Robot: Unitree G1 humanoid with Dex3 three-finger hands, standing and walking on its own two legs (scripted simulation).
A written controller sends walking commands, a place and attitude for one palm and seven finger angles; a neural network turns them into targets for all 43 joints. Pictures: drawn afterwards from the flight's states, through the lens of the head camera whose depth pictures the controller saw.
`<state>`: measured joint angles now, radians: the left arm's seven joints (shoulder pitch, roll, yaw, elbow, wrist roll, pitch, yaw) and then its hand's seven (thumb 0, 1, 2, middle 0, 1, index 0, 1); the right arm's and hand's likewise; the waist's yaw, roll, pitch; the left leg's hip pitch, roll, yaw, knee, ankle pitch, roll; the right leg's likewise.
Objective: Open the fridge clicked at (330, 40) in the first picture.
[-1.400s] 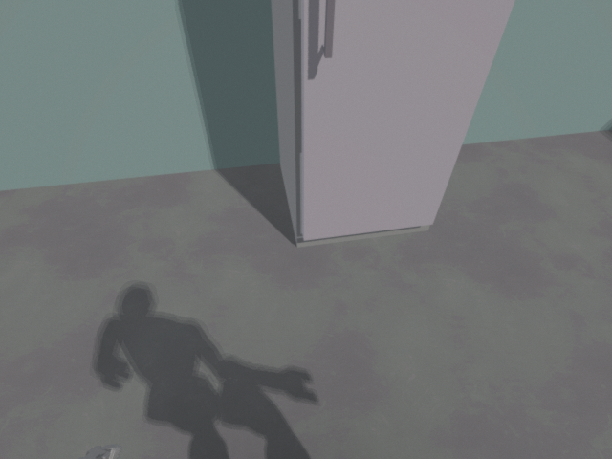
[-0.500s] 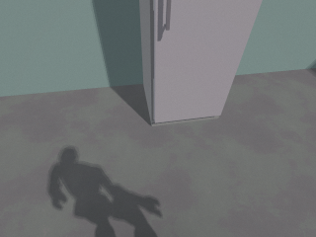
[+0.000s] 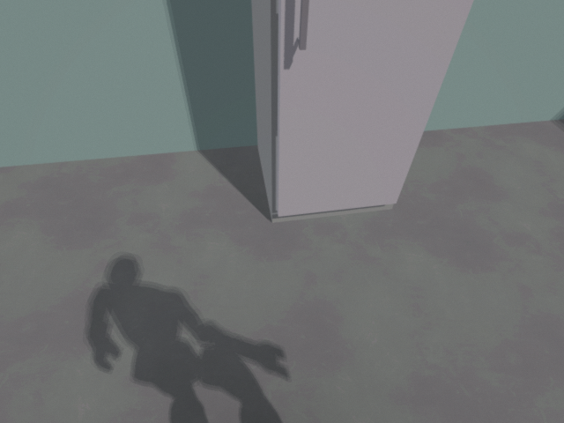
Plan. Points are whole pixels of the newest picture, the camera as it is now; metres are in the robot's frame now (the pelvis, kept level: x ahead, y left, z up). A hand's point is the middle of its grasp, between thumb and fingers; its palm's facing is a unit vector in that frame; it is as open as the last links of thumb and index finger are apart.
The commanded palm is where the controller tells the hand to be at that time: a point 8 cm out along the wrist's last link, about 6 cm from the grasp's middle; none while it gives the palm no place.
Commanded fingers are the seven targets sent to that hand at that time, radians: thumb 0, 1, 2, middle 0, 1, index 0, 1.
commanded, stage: look at it before walking up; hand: left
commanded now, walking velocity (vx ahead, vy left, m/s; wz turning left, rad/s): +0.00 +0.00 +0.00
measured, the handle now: out of the picture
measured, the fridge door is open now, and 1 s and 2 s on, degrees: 0 0 0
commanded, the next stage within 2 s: walk to a spot facing it in 0.04 s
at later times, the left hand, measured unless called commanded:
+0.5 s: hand out of the picture +0.06 +0.20 -0.18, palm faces -0.12 -0.95 -0.27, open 7.4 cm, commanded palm none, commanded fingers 0.00 0.90 0.90 -0.20 -0.30 -0.20 -0.30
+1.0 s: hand out of the picture +0.12 +0.21 -0.18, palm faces -0.30 -0.93 -0.22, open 7.4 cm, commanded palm none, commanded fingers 0.00 0.90 0.90 -0.20 -0.30 -0.20 -0.30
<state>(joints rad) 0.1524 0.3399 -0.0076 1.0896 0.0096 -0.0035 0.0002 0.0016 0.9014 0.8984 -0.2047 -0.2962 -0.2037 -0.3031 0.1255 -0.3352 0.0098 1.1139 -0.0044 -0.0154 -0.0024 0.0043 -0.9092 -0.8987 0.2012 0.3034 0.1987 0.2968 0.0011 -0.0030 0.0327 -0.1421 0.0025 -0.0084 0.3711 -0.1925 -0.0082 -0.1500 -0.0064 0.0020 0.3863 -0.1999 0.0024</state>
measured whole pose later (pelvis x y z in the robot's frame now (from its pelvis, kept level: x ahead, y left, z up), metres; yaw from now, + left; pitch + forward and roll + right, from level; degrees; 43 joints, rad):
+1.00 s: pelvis +0.02 +0.02 -0.01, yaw -23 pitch +1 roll -1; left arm 0.33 0.25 0.10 0.96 0.03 0.05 -0.03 0.00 0.90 0.90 -0.20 -0.30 -0.20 -0.30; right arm 0.23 -0.22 -0.04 0.91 -0.02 -0.04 -0.02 0.00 -0.91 -0.90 0.20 0.30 0.20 0.30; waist 0.02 -0.04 -0.03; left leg -0.19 0.03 0.07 0.50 -0.33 0.01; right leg -0.45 0.07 0.10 0.83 -0.38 0.00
